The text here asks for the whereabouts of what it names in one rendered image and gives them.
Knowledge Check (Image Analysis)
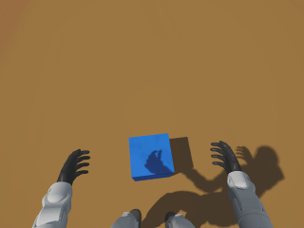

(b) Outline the robot left hand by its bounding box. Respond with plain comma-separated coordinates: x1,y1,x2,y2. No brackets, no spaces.
56,149,90,185

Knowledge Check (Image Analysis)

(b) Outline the right robot thigh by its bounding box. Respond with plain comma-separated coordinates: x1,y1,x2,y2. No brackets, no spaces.
167,218,196,228

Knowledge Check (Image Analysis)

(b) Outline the robot left forearm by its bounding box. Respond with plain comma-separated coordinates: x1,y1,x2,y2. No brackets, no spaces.
32,181,73,228

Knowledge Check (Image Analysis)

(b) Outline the carton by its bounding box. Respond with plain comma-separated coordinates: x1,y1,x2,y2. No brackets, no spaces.
128,133,175,181

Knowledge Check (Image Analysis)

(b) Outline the robot right forearm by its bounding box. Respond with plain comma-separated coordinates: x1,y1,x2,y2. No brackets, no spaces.
227,171,274,228

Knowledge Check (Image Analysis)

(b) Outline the robot right hand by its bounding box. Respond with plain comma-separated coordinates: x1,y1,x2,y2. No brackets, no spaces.
210,141,242,175

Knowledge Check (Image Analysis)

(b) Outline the right robot foot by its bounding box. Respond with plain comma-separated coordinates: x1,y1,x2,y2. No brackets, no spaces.
164,212,176,228

